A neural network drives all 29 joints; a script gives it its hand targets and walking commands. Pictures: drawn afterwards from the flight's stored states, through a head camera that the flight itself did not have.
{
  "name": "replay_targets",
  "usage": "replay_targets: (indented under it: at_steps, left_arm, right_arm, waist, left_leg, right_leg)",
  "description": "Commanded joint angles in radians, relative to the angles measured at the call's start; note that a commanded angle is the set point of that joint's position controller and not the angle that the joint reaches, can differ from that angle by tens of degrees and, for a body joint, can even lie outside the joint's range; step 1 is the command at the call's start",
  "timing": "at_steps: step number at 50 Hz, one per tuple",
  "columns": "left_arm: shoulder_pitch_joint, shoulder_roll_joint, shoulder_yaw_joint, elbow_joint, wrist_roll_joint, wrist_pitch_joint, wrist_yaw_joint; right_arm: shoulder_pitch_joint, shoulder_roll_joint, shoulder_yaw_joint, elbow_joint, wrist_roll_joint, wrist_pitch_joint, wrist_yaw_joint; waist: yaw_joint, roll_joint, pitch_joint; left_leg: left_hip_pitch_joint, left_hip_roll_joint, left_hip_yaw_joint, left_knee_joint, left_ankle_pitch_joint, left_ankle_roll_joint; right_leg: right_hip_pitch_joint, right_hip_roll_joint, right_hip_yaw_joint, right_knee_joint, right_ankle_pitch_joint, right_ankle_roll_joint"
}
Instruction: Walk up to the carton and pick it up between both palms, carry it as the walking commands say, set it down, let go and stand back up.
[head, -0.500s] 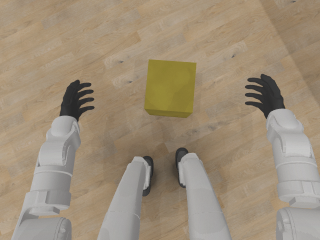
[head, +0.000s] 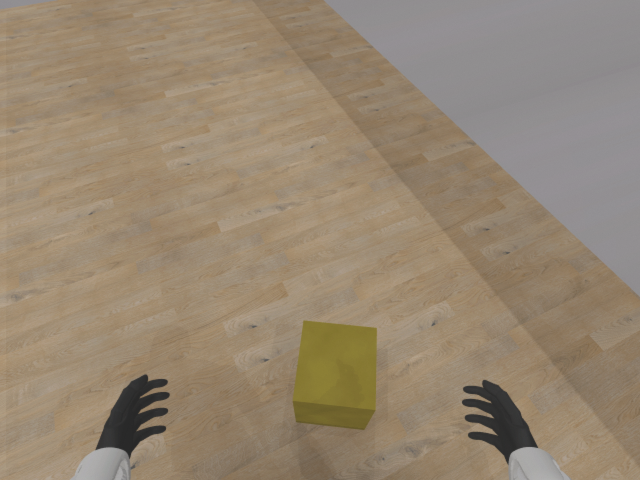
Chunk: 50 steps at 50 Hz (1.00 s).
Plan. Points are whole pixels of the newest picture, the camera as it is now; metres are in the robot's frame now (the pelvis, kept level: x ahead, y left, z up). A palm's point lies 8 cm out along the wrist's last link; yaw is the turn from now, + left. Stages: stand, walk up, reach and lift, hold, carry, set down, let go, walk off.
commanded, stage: let go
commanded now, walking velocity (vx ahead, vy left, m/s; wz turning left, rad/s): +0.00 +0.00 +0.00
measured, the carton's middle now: (334, 377) +0.43 -0.05 -0.64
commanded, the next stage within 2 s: stand in 0.42 s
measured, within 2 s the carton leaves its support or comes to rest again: neither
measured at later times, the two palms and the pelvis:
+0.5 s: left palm (80, 459) +0.17 +0.28 -0.05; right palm (515, 452) +0.17 -0.23 -0.05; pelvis +0.00 +0.01 +0.01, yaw +1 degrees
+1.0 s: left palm (75, 444) +0.18 +0.29 -0.04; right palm (545, 424) +0.20 -0.27 -0.03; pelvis +0.02 +0.00 +0.00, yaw +1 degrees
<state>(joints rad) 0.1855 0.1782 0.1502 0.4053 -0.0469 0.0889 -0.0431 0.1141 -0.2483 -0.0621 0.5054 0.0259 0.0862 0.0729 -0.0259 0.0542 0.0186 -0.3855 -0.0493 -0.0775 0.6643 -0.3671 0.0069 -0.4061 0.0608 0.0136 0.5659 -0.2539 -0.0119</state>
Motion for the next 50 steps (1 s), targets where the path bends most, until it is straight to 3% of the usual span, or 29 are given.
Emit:
replay_targets:
  at_steps: [1,3,4,5,11,12,13,14,19,20,21,22,23,26,30,33,35,37,38,39,40,41,45,46,48,50]
  left_arm:
    - [0.073,0.123,-0.125,-0.111,0.081,-0.04,-0.026]
    - [0.049,0.148,-0.124,-0.111,0.055,-0.038,-0.033]
    - [0.053,0.158,-0.127,-0.127,0.066,-0.037,-0.03]
    - [0.047,0.153,-0.133,-0.098,0.047,-0.032,-0.031]
    - [0.047,0.155,-0.143,-0.089,0.046,-0.001,-0.032]
    - [0.053,0.169,-0.141,-0.1,0.05,-0.005,-0.03]
    - [0.056,0.163,-0.142,-0.087,0.053,0.003,-0.031]
    - [0.073,0.159,-0.147,-0.072,0.056,0.009,-0.026]
    - [0.028,0.18,-0.147,-0.09,0.042,0.001,-0.017]
    - [0.035,0.169,-0.147,-0.084,0.039,0.004,-0.013]
    - [0.038,0.169,-0.143,-0.045,0.034,0.009,-0.012]
    - [0.0,0.236,-0.048,0.065,0.081,-0.023,0.023]
    - [-0.017,0.259,-0.049,0.08,0.092,-0.036,0.038]
    - [-0.015,0.249,-0.049,0.105,0.104,-0.062,0.056]
    - [0.012,0.263,-0.046,0.125,0.098,-0.083,0.054]
    - [-0.001,0.263,-0.054,0.129,0.096,-0.09,0.053]
    - [0.02,0.288,-0.054,0.133,0.093,-0.095,0.06]
    - [0.003,0.284,-0.052,0.138,0.095,-0.098,0.061]
    - [0.005,0.268,-0.057,0.133,0.09,-0.1,0.063]
    - [0.003,0.289,-0.053,0.144,0.091,-0.101,0.063]
    - [-0.003,0.289,-0.049,0.137,0.093,-0.101,0.061]
    - [0.008,0.295,-0.05,0.137,0.094,-0.103,0.064]
    - [-0.008,0.298,-0.046,0.142,0.094,-0.105,0.063]
    - [-0.016,0.303,-0.047,0.145,0.096,-0.103,0.067]
    - [-0.008,0.3,-0.047,0.147,0.091,-0.11,0.064]
    - [-0.003,0.3,-0.051,0.154,0.092,-0.111,0.065]
  right_arm:
    - [0.176,-0.046,0.017,-0.208,-0.032,-0.042,-0.009]
    - [0.143,-0.067,-0.005,-0.222,-0.036,-0.042,-0.008]
    - [0.172,-0.065,-0.007,-0.208,-0.033,-0.033,-0.001]
    - [0.132,-0.069,-0.01,-0.21,-0.027,-0.032,0.0]
    - [0.148,-0.063,-0.008,-0.176,-0.016,0.002,0.002]
    - [0.133,-0.063,-0.013,-0.198,-0.019,-0.003,0.004]
    - [0.138,-0.061,-0.008,-0.195,-0.022,0.006,0.005]
    - [0.16,-0.058,-0.005,-0.17,-0.016,0.009,0.005]
    - [0.122,-0.053,-0.005,-0.197,-0.032,0.023,-0.006]
    - [0.128,-0.053,0.003,-0.197,-0.032,0.035,-0.011]
    - [0.145,-0.059,0.003,-0.186,-0.039,0.048,-0.019]
    - [0.028,-0.188,-0.027,-0.046,-0.054,-0.003,-0.046]
    - [0.022,-0.197,-0.026,-0.041,-0.064,-0.024,-0.05]
    - [0.005,-0.211,-0.035,-0.011,-0.081,-0.067,-0.048]
    - [0.024,-0.21,-0.035,0.014,-0.081,-0.085,-0.052]
    - [0.028,-0.232,-0.034,0.024,-0.072,-0.093,-0.058]
    - [0.043,-0.227,-0.032,0.025,-0.072,-0.093,-0.067]
    - [0.047,-0.237,-0.032,0.034,-0.068,-0.096,-0.072]
    - [0.05,-0.244,-0.033,0.031,-0.068,-0.1,-0.076]
    - [0.043,-0.255,-0.037,0.034,-0.068,-0.099,-0.075]
    - [0.062,-0.253,-0.035,0.038,-0.07,-0.098,-0.076]
    - [0.058,-0.26,-0.039,0.04,-0.068,-0.097,-0.077]
    - [0.048,-0.256,-0.034,0.04,-0.067,-0.095,-0.083]
    - [0.058,-0.232,-0.031,0.044,-0.067,-0.094,-0.084]
    - [0.052,-0.259,-0.034,0.047,-0.07,-0.094,-0.084]
    - [0.053,-0.25,-0.033,0.036,-0.07,-0.098,-0.089]
  waist:
    - [-0.001,-0.032,-0.146]
    - [-0.013,-0.05,-0.11]
    - [0.002,-0.008,-0.106]
    - [0.008,-0.024,-0.097]
    - [-0.013,0.003,-0.058]
    - [0.002,-0.002,-0.068]
    - [-0.001,0.0,-0.052]
    - [-0.002,0.026,-0.042]
    - [0.008,0.01,-0.061]
    - [0.009,0.029,-0.046]
    - [-0.001,0.011,-0.024]
    - [0.055,-0.103,-0.135]
    - [0.048,-0.095,-0.138]
    - [0.046,-0.021,-0.045]
    - [0.048,0.003,-0.021]
    - [0.048,-0.042,-0.089]
    - [0.041,-0.018,-0.072]
    - [0.038,-0.052,-0.115]
    - [0.033,-0.023,-0.113]
    - [0.041,-0.05,-0.132]
    - [0.03,-0.009,-0.14]
    - [0.038,-0.027,-0.143]
    - [0.032,0.009,-0.145]
    - [0.025,-0.054,-0.138]
    - [0.028,-0.016,-0.128]
    - [0.029,-0.022,-0.128]
  left_leg:
    - [0.029,0.041,0.034,-0.259,0.346,-0.027]
    - [0.04,0.04,0.037,-0.261,0.339,-0.026]
    - [0.063,0.046,0.035,-0.271,0.379,-0.028]
    - [0.051,0.044,0.031,-0.269,0.382,-0.03]
    - [0.064,0.045,0.025,-0.293,0.359,-0.028]
    - [0.071,0.038,0.021,-0.282,0.374,-0.025]
    - [0.062,0.04,0.031,-0.284,0.339,-0.021]
    - [0.07,0.043,0.021,-0.288,0.381,-0.024]
    - [0.088,0.056,0.011,-0.258,0.367,-0.003]
    - [0.077,0.055,0.024,-0.253,0.322,0.002]
    - [0.063,0.062,0.028,-0.261,0.318,0.003]
    - [0.079,0.067,-0.064,-0.238,0.155,-0.021]
    - [0.083,0.083,-0.092,-0.288,-0.001,-0.01]
    - [0.001,0.072,-0.108,-0.32,-0.156,0.005]
    - [0.013,0.087,-0.113,-0.304,-0.009,0.015]
    - [0.069,0.093,-0.1,-0.264,0.127,0.013]
    - [0.099,0.084,-0.082,-0.238,0.219,0.004]
    - [0.136,0.091,-0.084,-0.214,0.308,0.009]
    - [0.141,0.092,-0.077,-0.205,0.369,0.004]
    - [0.159,0.09,-0.07,-0.196,0.402,-0.004]
    - [0.169,0.104,-0.085,-0.205,0.442,-0.003]
    - [0.178,0.094,-0.066,-0.192,0.437,-0.005]
    - [0.182,0.087,-0.061,-0.184,0.449,-0.001]
    - [0.177,0.097,-0.079,-0.202,0.428,0.007]
    - [0.167,0.091,-0.068,-0.208,0.363,0.006]
    - [0.157,0.1,-0.091,-0.222,0.364,0.009]
  right_leg:
    - [0.492,-0.032,0.01,-0.098,0.364,0.03]
    - [0.476,-0.024,0.004,-0.104,0.354,0.027]
    - [0.481,-0.015,-0.006,-0.109,0.363,0.025]
    - [0.481,-0.011,-0.003,-0.11,0.361,0.024]
    - [0.499,0.001,-0.016,-0.127,0.301,0.019]
    - [0.502,0.004,-0.021,-0.125,0.301,0.019]
    - [0.51,0.0,-0.022,-0.125,0.286,0.021]
    - [0.505,0.006,-0.019,-0.122,0.285,0.017]
    - [0.487,-0.002,-0.031,-0.085,0.217,0.018]
    - [0.491,-0.008,-0.029,-0.082,0.203,0.016]
    - [0.507,-0.006,-0.03,-0.076,0.207,0.016]
    - [0.307,-0.069,0.033,-0.084,0.1,0.025]
    - [0.275,-0.069,0.04,-0.098,-0.003,0.029]
    - [0.234,-0.076,0.059,-0.104,-0.031,0.025]
    - [0.186,-0.079,0.062,-0.076,0.039,0.013]
    - [0.224,-0.089,0.065,-0.069,0.128,0.004]
    - [0.208,-0.106,0.081,-0.072,0.184,0.003]
    - [0.215,-0.099,0.071,-0.052,0.236,-0.001]
    - [0.216,-0.106,0.074,-0.046,0.264,-0.007]
    - [0.219,-0.102,0.074,-0.044,0.273,-0.008]
    - [0.224,-0.104,0.065,-0.029,0.277,-0.007]
    - [0.222,-0.105,0.072,-0.043,0.299,-0.012]
    - [0.231,-0.105,0.074,-0.044,0.332,-0.013]
    - [0.24,-0.105,0.074,-0.031,0.317,-0.011]
    - [0.226,-0.107,0.084,-0.047,0.275,-0.015]
    - [0.229,-0.111,0.08,-0.041,0.272,-0.017]
